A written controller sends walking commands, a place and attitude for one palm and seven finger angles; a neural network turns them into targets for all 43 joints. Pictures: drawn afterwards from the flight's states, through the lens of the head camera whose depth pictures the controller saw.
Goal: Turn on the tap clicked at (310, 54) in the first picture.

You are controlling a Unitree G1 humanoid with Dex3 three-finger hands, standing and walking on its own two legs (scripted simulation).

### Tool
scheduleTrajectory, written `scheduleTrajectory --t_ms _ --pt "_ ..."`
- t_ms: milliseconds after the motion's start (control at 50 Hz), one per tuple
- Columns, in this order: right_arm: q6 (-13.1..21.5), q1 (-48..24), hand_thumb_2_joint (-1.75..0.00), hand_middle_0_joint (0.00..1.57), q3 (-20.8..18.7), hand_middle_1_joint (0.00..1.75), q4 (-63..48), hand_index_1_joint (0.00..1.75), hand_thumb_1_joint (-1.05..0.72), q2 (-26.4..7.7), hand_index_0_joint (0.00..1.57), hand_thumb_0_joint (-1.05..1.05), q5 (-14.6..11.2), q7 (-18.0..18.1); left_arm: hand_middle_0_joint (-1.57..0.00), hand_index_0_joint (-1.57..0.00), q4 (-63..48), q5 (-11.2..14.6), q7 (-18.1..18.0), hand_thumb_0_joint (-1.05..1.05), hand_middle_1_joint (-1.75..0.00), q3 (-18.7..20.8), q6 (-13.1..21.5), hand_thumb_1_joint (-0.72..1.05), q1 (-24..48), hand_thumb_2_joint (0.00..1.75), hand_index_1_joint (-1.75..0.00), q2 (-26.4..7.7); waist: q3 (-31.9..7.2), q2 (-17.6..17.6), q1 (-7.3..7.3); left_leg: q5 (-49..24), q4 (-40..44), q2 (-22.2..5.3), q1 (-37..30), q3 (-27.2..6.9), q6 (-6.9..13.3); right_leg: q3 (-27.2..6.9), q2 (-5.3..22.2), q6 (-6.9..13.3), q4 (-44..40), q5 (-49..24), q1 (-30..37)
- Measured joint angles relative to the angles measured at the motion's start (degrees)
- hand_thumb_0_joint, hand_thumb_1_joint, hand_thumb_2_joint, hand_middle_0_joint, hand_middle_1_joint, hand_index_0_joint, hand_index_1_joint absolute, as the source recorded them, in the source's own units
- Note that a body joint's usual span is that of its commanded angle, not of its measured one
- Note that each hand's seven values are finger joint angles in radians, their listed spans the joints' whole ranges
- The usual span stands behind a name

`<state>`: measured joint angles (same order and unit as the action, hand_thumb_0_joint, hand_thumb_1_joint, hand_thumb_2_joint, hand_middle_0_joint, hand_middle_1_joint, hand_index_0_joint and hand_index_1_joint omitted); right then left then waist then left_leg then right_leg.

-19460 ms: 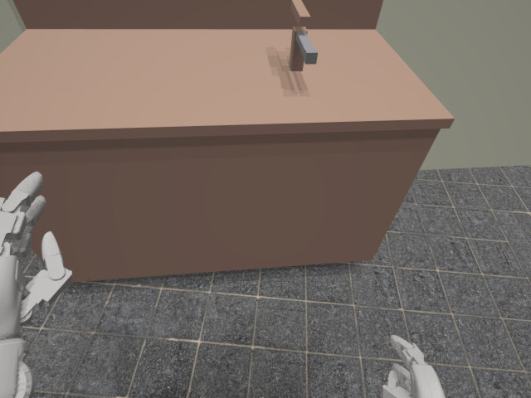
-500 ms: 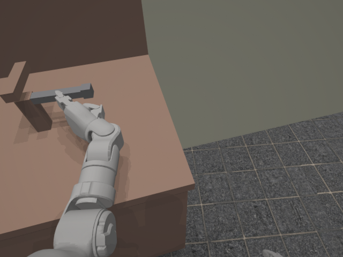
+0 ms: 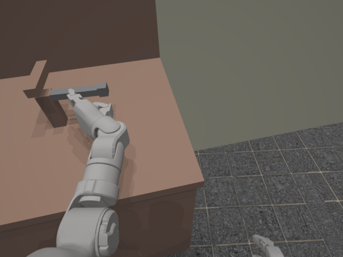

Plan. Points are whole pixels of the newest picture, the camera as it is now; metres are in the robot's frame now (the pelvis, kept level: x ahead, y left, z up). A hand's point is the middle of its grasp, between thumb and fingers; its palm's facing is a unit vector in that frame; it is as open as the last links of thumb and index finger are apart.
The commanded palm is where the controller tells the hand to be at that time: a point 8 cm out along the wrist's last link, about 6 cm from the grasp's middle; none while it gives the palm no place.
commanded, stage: lift the hand up off the lever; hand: left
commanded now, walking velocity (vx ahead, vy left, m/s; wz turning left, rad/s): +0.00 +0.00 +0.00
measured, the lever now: (103, 89) +0.51 +0.22 +0.14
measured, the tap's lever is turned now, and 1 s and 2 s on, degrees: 86 86 86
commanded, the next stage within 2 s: draw the hand back beside the body in 1.84 s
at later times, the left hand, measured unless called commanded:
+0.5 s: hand (108, 107) +0.41 +0.18 +0.16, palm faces +0.75 -0.66 -0.07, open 7.8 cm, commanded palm +0.35 +0.20 +0.17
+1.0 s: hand (107, 99) +0.41 +0.17 +0.18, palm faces +0.76 -0.65 -0.05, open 7.8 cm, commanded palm +0.35 +0.20 +0.19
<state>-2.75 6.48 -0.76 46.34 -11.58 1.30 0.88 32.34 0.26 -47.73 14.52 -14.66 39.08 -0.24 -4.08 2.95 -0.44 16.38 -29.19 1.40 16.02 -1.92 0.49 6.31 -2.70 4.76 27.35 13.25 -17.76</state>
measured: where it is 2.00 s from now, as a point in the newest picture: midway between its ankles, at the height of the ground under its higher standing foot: outside the picture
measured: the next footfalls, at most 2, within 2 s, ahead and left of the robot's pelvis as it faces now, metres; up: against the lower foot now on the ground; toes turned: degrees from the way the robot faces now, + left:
none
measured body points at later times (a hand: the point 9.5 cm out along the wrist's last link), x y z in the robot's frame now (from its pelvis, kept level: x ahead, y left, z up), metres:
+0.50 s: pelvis +0.00 +0.00 +0.00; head +0.00 -0.02 +0.45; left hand +0.37 +0.21 +0.16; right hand +0.17 -0.23 -0.12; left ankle -0.02 +0.11 -0.74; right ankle +0.01 -0.06 -0.74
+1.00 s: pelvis +0.00 -0.01 +0.00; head -0.01 -0.04 +0.45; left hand +0.37 +0.20 +0.19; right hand +0.18 -0.24 -0.11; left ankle -0.02 +0.11 -0.74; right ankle +0.01 -0.06 -0.74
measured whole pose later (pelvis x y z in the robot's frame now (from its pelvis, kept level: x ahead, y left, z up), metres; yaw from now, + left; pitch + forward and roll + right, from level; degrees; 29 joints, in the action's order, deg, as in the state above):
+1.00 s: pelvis +0.00 -0.01 +0.00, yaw +0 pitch +1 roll +0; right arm -1.7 3.7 -0.8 47.3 -12.7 0.4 1.5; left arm 22.5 1.2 -46.7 14.3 -21.8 38.4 -0.7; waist -2.2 3.4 -1.6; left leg 14.5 -25.3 0.5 11.7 -2.1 -0.6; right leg 6.5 -3.6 5.7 23.7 11.5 -13.5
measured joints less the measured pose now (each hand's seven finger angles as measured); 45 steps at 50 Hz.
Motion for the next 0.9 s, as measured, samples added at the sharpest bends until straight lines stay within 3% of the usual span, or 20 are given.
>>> scheduleTrajectory --t_ms 100,200,440,560,720,900 --pt "-0.25 0.36 -0.90 0.20 -0.44 0.30 -0.56 0.30 -0.90 0.14 0.20 0.01 0.67 -0.59 -0.15 -0.15 -3.45 -0.61 -0.96 0.01 -0.15 1.32 -0.27 0.90 -2.36 0.90 -0.15 1.64 -0.04 -0.09 -0.06 0.24 0.25 -0.12 -0.37 0.79 0.04 -0.78 -0.13 -0.11 0.12 0.12 -0.05" --pt "-0.56 0.60 -0.90 0.20 -0.89 0.30 -0.47 0.30 -0.90 -0.20 0.20 0.01 0.95 -0.84 -0.15 -0.15 -7.10 -1.79 -1.35 0.01 -0.15 0.83 -1.33 0.90 -3.92 0.90 -0.15 1.20 0.26 -0.02 -0.32 0.61 -0.06 -0.08 -0.86 0.95 0.03 -0.94 -0.09 -0.16 0.67 0.57 0.30" --pt "0.24 -0.58 -0.90 0.20 -0.54 0.30 0.49 0.30 -0.90 -0.95 0.20 0.01 -0.15 -0.20 -0.15 -0.14 -8.13 0.08 0.26 0.01 -0.14 -1.79 -4.70 0.90 -2.83 0.90 -0.15 0.71 1.09 -0.15 -0.90 -0.50 1.56 0.03 -2.78 0.09 -0.13 -0.13 0.01 0.02 -1.14 -0.27 2.59" --pt "0.45 -1.77 -0.90 0.20 -0.39 0.30 0.07 0.30 -0.90 -0.40 0.20 0.01 0.12 -0.27 -0.15 -0.15 -8.33 0.06 -0.45 0.01 -0.15 -0.46 -4.89 0.90 -2.08 0.90 -0.15 1.39 1.08 -0.01 -0.81 -0.80 2.02 -0.30 -2.81 0.39 -0.40 -0.41 -0.33 0.28 -1.58 -0.71 2.46" --pt "-0.89 -1.35 -0.90 0.20 0.18 0.30 -0.44 0.30 -0.90 -0.33 0.20 0.01 -0.59 -0.01 -0.15 -0.15 -10.21 0.33 0.59 0.01 -0.15 0.46 -6.34 0.90 -3.78 0.90 -0.15 -0.34 0.29 0.58 -0.96 -1.23 3.42 -0.46 -4.52 0.39 -0.62 -0.46 -0.52 0.50 -2.35 -0.78 3.88" --pt "1.05 -2.13 -0.90 0.20 0.07 0.30 0.96 0.30 -0.90 -1.23 0.20 0.01 -0.98 0.43 -0.15 -0.14 -10.69 0.57 1.29 0.01 -0.14 -1.15 -6.89 0.90 -2.86 0.90 -0.15 -0.31 2.05 0.32 -1.55 -1.62 3.38 -0.75 -4.77 -0.49 -0.97 0.43 -0.81 0.95 -3.36 -1.44 4.83"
